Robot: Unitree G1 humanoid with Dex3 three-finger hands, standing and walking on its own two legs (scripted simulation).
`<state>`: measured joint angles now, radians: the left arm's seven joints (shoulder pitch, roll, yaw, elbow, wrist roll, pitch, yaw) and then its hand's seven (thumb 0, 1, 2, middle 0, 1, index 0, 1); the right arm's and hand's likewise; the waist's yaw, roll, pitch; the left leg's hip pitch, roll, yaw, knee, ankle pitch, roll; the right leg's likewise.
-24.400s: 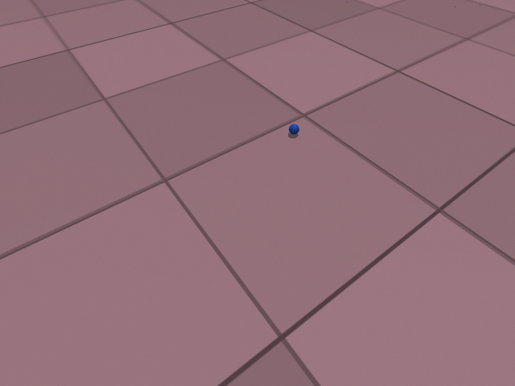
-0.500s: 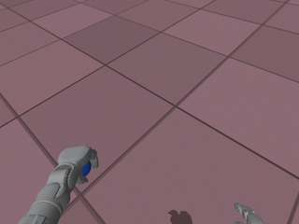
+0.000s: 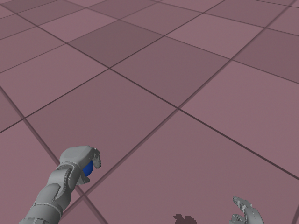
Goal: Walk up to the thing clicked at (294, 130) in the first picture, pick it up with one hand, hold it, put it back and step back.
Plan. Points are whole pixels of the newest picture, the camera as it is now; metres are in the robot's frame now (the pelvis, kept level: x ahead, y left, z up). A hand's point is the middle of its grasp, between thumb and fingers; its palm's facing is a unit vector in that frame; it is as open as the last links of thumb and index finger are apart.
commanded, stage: hold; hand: left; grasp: from above
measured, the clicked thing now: (82, 166) +0.31 +0.23 -0.05
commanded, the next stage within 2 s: crouch in 0.56 s
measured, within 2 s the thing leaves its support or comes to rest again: neither
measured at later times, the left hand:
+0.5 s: hand (82, 169) +0.29 +0.22 -0.04, palm faces -0.45 -0.07 -0.89, open 7.0 cm
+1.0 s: hand (85, 176) +0.29 +0.23 -0.09, palm faces -0.47 -0.05 -0.88, open 7.2 cm
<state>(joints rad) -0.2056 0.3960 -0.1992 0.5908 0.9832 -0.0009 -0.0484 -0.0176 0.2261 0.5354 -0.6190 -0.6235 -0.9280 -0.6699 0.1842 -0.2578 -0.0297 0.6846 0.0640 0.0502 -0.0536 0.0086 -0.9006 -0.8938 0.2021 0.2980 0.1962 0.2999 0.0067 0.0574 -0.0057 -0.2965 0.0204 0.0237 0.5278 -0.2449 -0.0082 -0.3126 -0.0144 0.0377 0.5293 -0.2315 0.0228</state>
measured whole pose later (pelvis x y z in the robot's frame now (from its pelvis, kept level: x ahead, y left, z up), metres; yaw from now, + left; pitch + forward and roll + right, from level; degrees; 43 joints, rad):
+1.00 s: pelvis +0.01 +0.00 -0.01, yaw +1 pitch +5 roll +0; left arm -0.25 0.37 -0.16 0.78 1.07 -0.06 0.13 -0.02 0.22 0.53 -0.62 -0.63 -0.89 -0.67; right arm 0.17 -0.25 -0.05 0.70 0.04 0.07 -0.04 0.01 -0.89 -0.89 0.20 0.30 0.20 0.30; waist -0.01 0.02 -0.01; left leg -0.41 0.02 0.00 0.61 -0.29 -0.01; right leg -0.42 -0.02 0.02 0.60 -0.27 0.02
